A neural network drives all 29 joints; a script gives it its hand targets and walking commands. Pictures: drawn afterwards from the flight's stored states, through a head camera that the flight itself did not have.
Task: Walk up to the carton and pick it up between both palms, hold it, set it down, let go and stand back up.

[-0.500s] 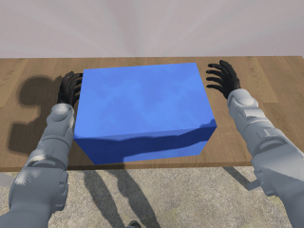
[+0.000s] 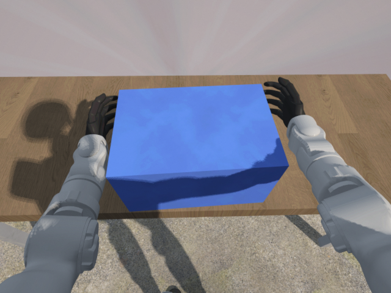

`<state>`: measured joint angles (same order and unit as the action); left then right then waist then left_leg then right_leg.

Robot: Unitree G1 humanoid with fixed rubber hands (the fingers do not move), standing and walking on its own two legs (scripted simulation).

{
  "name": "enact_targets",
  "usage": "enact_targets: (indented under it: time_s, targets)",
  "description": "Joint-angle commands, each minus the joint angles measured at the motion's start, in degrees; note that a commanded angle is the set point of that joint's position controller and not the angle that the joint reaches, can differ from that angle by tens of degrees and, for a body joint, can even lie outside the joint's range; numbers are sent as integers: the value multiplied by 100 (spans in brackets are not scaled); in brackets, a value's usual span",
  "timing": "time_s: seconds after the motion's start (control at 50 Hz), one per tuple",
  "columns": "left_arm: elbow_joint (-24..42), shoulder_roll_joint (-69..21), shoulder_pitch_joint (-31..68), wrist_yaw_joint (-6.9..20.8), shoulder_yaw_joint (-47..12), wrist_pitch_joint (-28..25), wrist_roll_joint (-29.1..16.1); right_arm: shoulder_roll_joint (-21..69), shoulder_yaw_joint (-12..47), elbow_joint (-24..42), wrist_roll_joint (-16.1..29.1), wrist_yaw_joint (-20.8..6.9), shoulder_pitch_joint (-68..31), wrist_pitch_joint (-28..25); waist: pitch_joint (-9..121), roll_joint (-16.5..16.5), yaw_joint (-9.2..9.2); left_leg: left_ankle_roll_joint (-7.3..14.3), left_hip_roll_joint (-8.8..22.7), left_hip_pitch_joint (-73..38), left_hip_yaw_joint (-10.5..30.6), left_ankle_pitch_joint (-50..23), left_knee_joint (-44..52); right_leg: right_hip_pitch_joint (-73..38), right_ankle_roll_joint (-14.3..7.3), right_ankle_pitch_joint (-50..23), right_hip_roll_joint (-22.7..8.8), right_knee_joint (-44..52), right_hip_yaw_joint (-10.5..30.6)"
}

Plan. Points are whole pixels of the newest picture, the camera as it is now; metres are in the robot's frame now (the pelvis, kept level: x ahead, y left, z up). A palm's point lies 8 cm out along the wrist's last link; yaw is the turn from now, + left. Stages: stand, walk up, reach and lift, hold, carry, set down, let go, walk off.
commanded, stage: reach and lift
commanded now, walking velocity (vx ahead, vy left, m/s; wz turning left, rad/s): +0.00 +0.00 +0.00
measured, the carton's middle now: (194, 148) +0.41 +0.05 +0.02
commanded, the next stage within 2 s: none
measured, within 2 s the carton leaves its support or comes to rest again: leaves its support in 0.96 s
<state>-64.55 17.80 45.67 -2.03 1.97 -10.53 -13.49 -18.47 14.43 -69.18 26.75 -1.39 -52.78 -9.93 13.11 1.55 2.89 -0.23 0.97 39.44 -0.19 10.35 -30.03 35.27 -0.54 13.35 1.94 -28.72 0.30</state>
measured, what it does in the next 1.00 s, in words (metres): stands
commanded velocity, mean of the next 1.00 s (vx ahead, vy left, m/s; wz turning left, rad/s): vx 0.00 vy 0.00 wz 0.00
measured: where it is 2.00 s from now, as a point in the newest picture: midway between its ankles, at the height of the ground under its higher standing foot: outside the picture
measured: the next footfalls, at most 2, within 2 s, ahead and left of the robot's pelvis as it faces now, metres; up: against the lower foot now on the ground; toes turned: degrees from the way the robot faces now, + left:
none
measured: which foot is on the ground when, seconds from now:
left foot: down 0.00-1.00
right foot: down 0.00-1.00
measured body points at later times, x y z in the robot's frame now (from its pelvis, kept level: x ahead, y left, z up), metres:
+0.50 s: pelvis +0.00 +0.00 +0.00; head +0.06 +0.01 +0.45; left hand +0.42 +0.25 +0.06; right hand +0.47 -0.16 +0.09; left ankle +0.02 +0.11 -0.73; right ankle -0.01 -0.11 -0.73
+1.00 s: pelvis +0.02 -0.01 +0.01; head +0.04 +0.00 +0.46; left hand +0.41 +0.24 +0.08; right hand +0.45 -0.17 +0.09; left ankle +0.02 +0.11 -0.73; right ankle -0.01 -0.11 -0.73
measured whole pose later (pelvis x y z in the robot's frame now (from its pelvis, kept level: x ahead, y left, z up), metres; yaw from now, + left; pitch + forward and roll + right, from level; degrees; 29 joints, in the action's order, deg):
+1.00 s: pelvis +0.02 -0.01 +0.01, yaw +0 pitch +14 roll -1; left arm -64.8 12.8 39.6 0.0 12.8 -13.9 -0.9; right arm -12.5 -1.2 -68.1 8.1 0.6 -44.4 -11.6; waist 12.8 1.4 2.9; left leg -0.3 1.0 27.6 -0.2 9.0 -22.7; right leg 23.4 -0.8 11.9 1.9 -21.4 0.3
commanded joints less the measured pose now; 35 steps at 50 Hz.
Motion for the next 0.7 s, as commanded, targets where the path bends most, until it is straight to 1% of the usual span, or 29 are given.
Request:
enact_targets:
  time_s: [0.0, 0.02, 0.04, 0.06, 0.12, 0.14, 0.16, 0.18, 0.22, 0.24, 0.26, 0.28, 0.3, 0.32, 0.36, 0.38, 0.4, 0.42, 0.44, 0.46, 0.48, 0.5, 0.52, 0.54, 0.56, 0.58, 0.6, 0.66, 0.68]
  targets:
    - [168, -76, 2061, 66, 313, -297, 463, -101, -308, 410, -272, 43, -2129, -123, 2606, -446, 756, -308, 181, -2741, -103, -2687, -223, -581, 91, -815, 9, 475, -251]
    - [251, -121, 2135, 46, 213, -365, 332, 11, -234, 533, -274, 9, -2143, -117, 2738, -203, 717, -271, 136, -2662, -81, -2601, -213, -738, 83, -972, 25, 453, -190]
    - [351, -202, 2081, 37, 188, -406, 385, 108, -202, 382, -294, 3, -2036, -145, 2821, -418, 736, -306, 147, -2774, -101, -2858, -247, -747, 113, -1228, 14, 375, -192]
    - [510, -221, 1976, 39, 368, -421, 451, 88, -224, 602, -263, 16, -1984, -195, 3026, -391, 834, -329, 154, -2829, -123, -3070, -262, -816, 96, -1293, 1, 430, -168]
    - [745, -407, 2220, -38, 74, -423, 297, -34, -296, 769, -201, -45, -2349, -228, 2985, -525, 716, -469, 229, -3176, 1, -3185, -268, -418, 43, -948, 144, 496, -308]
    - [519, -509, 2028, -11, 179, -382, 363, 27, -298, 694, -248, -14, -2169, -195, 2944, -478, 785, -438, 173, -3036, -53, -3032, -286, -429, 45, -835, 109, 507, -297]
    - [686, -466, 2132, -17, 196, -436, 375, 86, -271, 780, -216, -31, -2283, -230, 3008, -649, 828, -474, 169, -3068, -107, -3009, -287, -576, 9, -890, 49, 449, -279]
    - [538, -389, 2019, -38, 291, -413, 461, 63, -295, 946, -217, -35, -2188, -254, 3131, -471, 834, -421, 195, -3052, -88, -3117, -294, -693, 31, -1048, 117, 474, -300]
    - [221, -463, 1957, -15, 268, -357, 510, 69, -327, 566, -292, -25, -2155, -189, 2802, -572, 787, -454, 196, -3010, -62, -3022, -304, -501, -2, -781, 97, 507, -294]
    - [520, -456, 2199, 13, 237, -418, 377, 218, -230, 876, -243, 2, -2311, -217, 3081, -417, 812, -374, 155, -2912, -111, -3057, -314, -786, 50, -1043, 30, 445, -231]
    - [283, -513, 2003, 38, 213, -417, 445, 288, -241, 837, -304, 3, -2111, -185, 2966, -371, 784, -342, 137, -2889, -90, -2929, -259, -780, 53, -1170, 60, 441, -254]
    - [606, -601, 2048, 31, 199, -443, 525, 236, -371, 834, -426, -3, -2063, -204, 2943, -517, 739, -402, 163, -3117, -62, -3029, -262, -575, 8, -1039, 56, 447, -262]
    - [393, -652, 1958, 32, 210, -422, 461, 292, -353, 728, -371, -27, -2044, -183, 2882, -443, 744, -398, 190, -3051, -46, -2994, -291, -619, 17, -958, 56, 473, -251]
    - [556, -513, 2032, 8, 210, -444, 492, 256, -421, 638, -455, -5, -2036, -170, 3020, -622, 667, -416, 187, -3150, -27, -3192, -286, -717, 0, -1118, 24, 528, -228]
    - [525, -729, 1915, 76, 260, -499, 521, 479, -348, 895, -504, -28, -1999, -255, 3144, -368, 744, -395, 140, -3012, -102, -3241, -266, -771, 36, -1250, 69, 520, -212]
    - [692, -807, 2353, 95, 150, -504, 449, 438, -434, 879, -496, -79, -2358, -211, 3156, -480, 678, -408, 155, -3067, -62, -3011, -265, -635, 50, -1076, 43, 439, -258]
    - [591, -572, 1983, 61, 415, -498, 621, 345, -486, 838, -582, -29, -2117, -202, 2901, -398, 802, -417, 155, -2959, -120, -3170, -214, -717, 48, -1109, 60, 485, -254]
    - [220, -645, 2139, 134, 384, -490, 707, 544, -415, 550, -600, -62, -2267, -144, 2579, -365, 800, -309, 118, -2740, -145, -2757, -216, -746, 89, -948, -43, 494, -173]
    - [320, -654, 2139, 131, 393, -510, 740, 560, -401, 727, -520, -97, -2293, -199, 2810, -409, 828, -317, 138, -2823, -126, -2816, -107, -920, 76, -1010, 4, 463, -221]
    - [405, -707, 2327, 84, 268, -571, 634, 563, -572, 756, -642, -68, -2359, -250, 2923, -501, 656, -320, 129, -2908, -76, -2790, -178, -863, 38, -996, 31, 510, -210]
    - [501, -875, 2190, 92, 301, -553, 692, 577, -535, 651, -637, -83, -2269, -187, 2772, -592, 742, -379, 114, -2892, -124, -2920, -156, -734, 45, -943, 1, 540, -231]
    - [472, -934, 2406, 73, 264, -528, 764, 537, -678, 553, -690, -80, -2279, -172, 2816, -547, 554, -373, 148, -2998, -68, -2746, -146, -480, 21, -721, 85, 569, -308]
    - [484, -929, 2079, 87, 385, -516, 776, 676, -499, 659, -634, -114, -2104, -182, 2827, -382, 827, -336, 131, -2946, -114, -2803, -148, -714, -15, -728, 51, 604, -236]
    - [508, -1123, 2430, 103, 234, -531, 738, 796, -613, 634, -794, -159, -2356, -173, 2882, -456, 718, -323, 140, -2909, -81, -2715, -105, -742, -12, -853, -3, 561, -204]
    - [494, -1279, 2195, 179, 257, -584, 759, 1122, -438, 789, -830, -211, -2292, -199, 2920, -341, 829, -310, 80, -2853, -149, -2822, -109, -959, 46, -1026, -22, 510, -214]
    - [540, -1611, 2342, 278, 133, -613, 783, 1515, -441, 990, -929, -240, -2373, -254, 3147, -281, 640, -299, 91, -3020, -117, -2941, -100, -983, 55, -1257, 18, 492, -248]
    - [220, -1615, 2208, 341, 360, -587, 904, 1518, -543, 863, -1043, -242, -2349, -239, 2802, -209, 777, -272, 109, -2866, -110, -2832, -44, -1103, 49, -1249, -39, 519, -162]
    - [558, -2495, 2401, 608, 424, -638, 1416, 2617, -676, 776, -1550, -479, -2253, -310, 2672, -404, 762, -309, 35, -3090, -185, -3113, 7, -1163, 113, -1435, -32, 535, -228]
    - [337, -2891, 2386, 777, 431, -637, 1559, 3124, -694, 1144, -1790, -602, -2529, -425, 2793, -170, 779, -245, 36, -3151, -131, -3163, 96, -1445, 139, -1667, -55, 573, -190]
